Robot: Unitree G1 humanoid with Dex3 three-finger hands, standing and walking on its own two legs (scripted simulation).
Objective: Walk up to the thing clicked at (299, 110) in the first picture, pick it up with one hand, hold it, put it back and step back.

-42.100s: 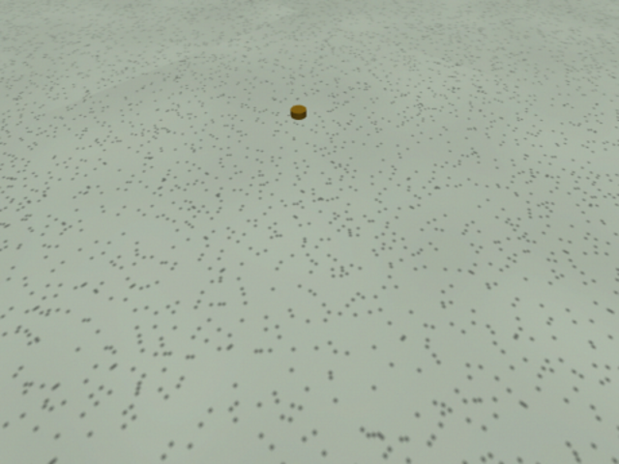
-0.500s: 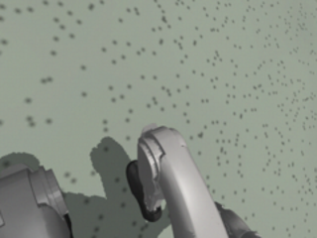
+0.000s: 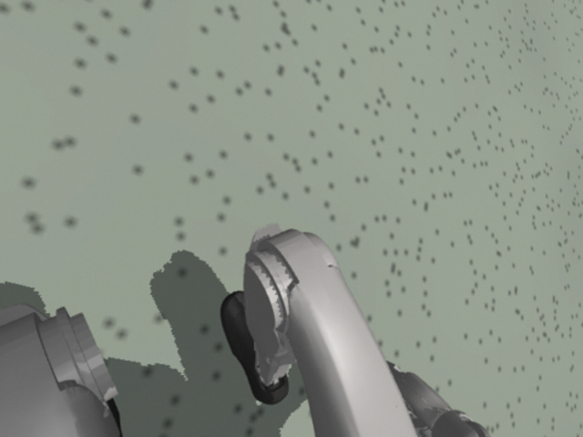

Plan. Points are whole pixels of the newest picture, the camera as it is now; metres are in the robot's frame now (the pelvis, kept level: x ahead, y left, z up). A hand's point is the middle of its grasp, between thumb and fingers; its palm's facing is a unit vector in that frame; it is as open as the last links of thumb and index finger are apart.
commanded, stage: rest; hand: left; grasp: from above
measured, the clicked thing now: out of the picture +0.45 +0.37 -0.27
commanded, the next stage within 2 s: open in 0.22 s
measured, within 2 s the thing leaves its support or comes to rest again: rests again in 0.20 s
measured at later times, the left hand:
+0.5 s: hand out of the picture +0.45 +0.36 -0.26, palm faces -0.44 -0.17 -0.88, open 11.3 cm
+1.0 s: hand out of the picture +0.44 +0.36 -0.25, palm faces -0.45 -0.17 -0.88, open 13.8 cm
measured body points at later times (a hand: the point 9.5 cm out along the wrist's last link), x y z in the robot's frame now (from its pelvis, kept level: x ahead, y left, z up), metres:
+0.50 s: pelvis +0.00 +0.00 +0.00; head +0.28 +0.15 +0.31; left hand +0.47 +0.37 -0.20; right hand +0.07 -0.25 -0.06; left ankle +0.06 +0.13 -0.27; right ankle +0.11 -0.12 -0.27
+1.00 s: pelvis +0.00 +0.00 +0.00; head +0.28 +0.15 +0.31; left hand +0.46 +0.37 -0.20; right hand +0.07 -0.25 -0.05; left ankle +0.06 +0.13 -0.27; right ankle +0.11 -0.12 -0.27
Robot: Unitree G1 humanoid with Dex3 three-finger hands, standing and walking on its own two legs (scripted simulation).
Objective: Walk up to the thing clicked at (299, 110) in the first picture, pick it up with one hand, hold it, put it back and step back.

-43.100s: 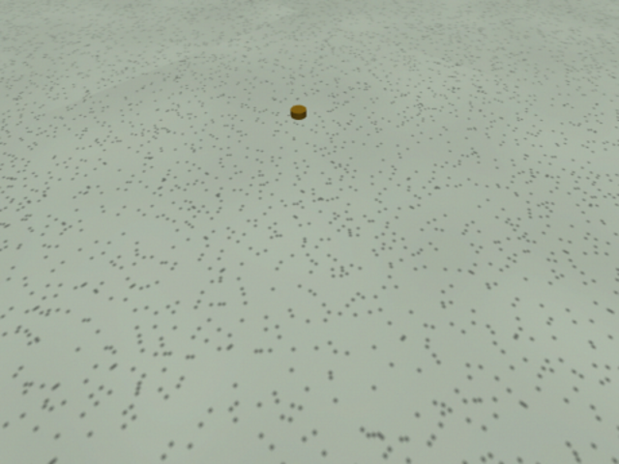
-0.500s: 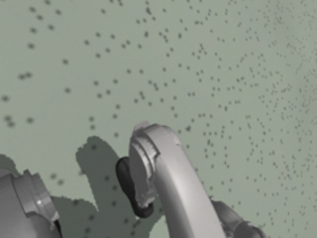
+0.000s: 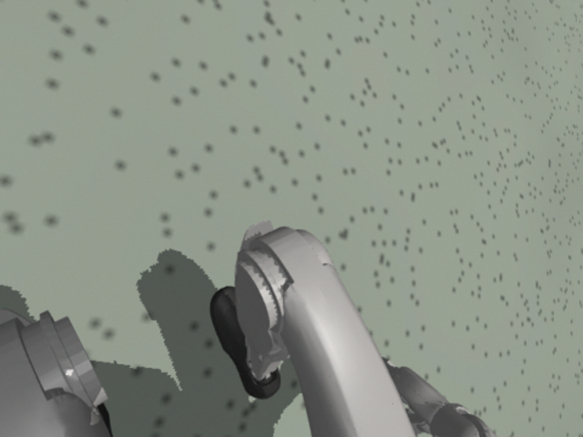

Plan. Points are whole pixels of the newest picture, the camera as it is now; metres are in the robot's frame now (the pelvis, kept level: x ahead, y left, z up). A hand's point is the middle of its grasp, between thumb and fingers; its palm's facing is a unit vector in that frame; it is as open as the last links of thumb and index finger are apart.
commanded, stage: open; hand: left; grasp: from above
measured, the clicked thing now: out of the picture +0.46 +0.38 -0.29
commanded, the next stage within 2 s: withdraw in 0.42 s
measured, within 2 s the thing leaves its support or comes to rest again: neither
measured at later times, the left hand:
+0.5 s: hand out of the picture +0.44 +0.37 -0.25, palm faces -0.44 -0.19 -0.88, open 13.8 cm
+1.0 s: hand out of the picture +0.45 +0.42 -0.12, palm faces -0.39 -0.11 -0.92, open 14.1 cm
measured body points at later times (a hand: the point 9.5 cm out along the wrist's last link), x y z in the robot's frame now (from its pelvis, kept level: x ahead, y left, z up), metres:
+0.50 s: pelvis +0.00 +0.00 +0.00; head +0.28 +0.15 +0.31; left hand +0.46 +0.38 -0.20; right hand +0.08 -0.25 -0.05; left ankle +0.06 +0.13 -0.27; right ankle +0.12 -0.12 -0.27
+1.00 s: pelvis +0.00 +0.00 +0.02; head +0.23 +0.13 +0.39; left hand +0.46 +0.42 -0.06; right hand +0.12 -0.24 -0.06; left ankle +0.06 +0.13 -0.27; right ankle +0.12 -0.12 -0.27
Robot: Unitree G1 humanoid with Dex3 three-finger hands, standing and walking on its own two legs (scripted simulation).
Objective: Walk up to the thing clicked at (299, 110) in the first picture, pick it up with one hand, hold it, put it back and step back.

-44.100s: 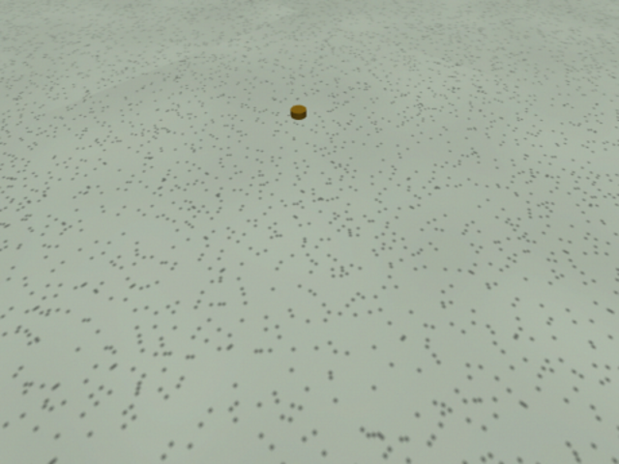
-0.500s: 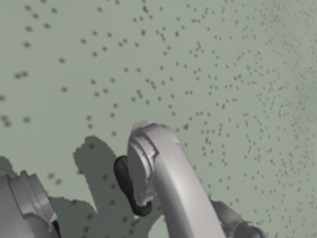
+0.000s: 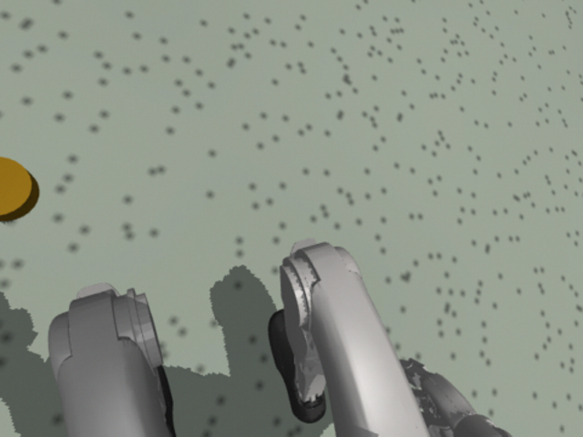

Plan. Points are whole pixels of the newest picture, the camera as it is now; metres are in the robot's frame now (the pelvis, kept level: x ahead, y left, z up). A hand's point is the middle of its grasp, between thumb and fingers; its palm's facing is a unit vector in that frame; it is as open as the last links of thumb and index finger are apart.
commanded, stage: withdraw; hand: left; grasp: from above
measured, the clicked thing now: (0, 189) +0.48 +0.35 -0.31
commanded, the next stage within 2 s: home in 0.48 s
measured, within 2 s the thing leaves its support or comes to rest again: neither
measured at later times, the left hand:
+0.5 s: hand out of the picture +0.48 +0.37 -0.16, palm faces -0.40 -0.08 -0.91, open 14.0 cm
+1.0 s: hand out of the picture +0.36 +0.36 -0.03, palm faces -0.25 -0.46 -0.85, open 9.6 cm
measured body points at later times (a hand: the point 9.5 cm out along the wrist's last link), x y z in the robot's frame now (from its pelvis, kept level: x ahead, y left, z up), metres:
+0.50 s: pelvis -0.01 -0.01 -0.01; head +0.24 +0.11 +0.35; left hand +0.49 +0.37 -0.11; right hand +0.05 -0.28 -0.08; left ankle +0.07 +0.12 -0.30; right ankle +0.11 -0.13 -0.29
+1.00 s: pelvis +0.00 -0.01 +0.08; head +0.19 +0.09 +0.47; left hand +0.37 +0.38 +0.02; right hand +0.15 -0.26 -0.03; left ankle +0.07 +0.12 -0.30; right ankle +0.11 -0.13 -0.29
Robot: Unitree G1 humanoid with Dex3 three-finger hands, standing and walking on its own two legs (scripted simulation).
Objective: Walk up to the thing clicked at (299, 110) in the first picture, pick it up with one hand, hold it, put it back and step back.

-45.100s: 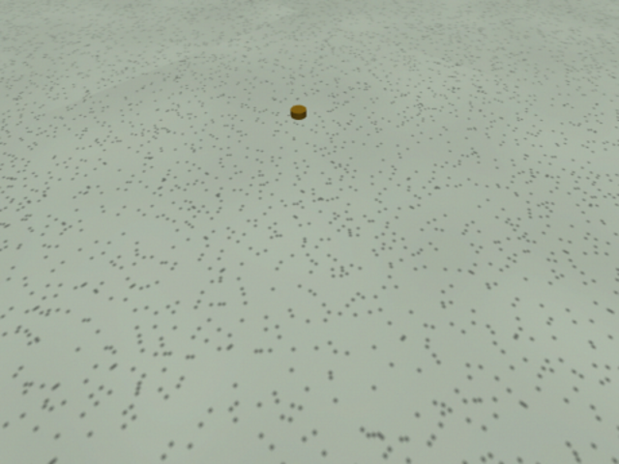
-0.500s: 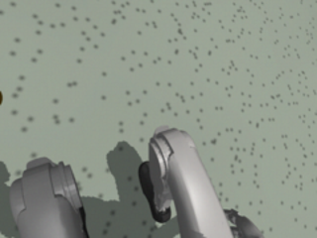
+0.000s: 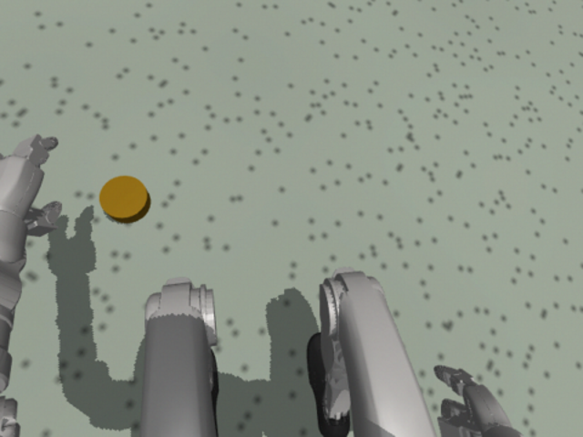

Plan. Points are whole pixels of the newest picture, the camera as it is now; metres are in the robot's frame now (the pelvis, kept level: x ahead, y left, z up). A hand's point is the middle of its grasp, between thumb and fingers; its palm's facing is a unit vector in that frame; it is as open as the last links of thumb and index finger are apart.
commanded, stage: home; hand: left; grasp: from above
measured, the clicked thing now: (126, 199) +0.52 +0.30 -0.39
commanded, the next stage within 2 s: none
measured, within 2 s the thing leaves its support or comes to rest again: neither
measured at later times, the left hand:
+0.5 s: hand out of the picture +0.27 +0.24 +0.10, palm faces +0.03 -0.93 -0.38, open 7.4 cm
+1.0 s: hand out of the picture +0.22 +0.20 +0.26, palm faces +0.18 -0.96 -0.20, open 7.4 cm
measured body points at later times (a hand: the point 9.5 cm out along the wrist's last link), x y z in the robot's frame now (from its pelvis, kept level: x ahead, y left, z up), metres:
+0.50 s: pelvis +0.03 +0.00 +0.20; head +0.14 +0.04 +0.63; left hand +0.26 +0.28 +0.13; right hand +0.24 -0.22 +0.11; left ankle +0.08 +0.12 -0.38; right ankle +0.10 -0.14 -0.37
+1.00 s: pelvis +0.09 +0.00 +0.30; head +0.10 +0.01 +0.75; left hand +0.21 +0.25 +0.28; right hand +0.28 -0.22 +0.24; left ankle +0.08 +0.12 -0.38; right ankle +0.10 -0.14 -0.38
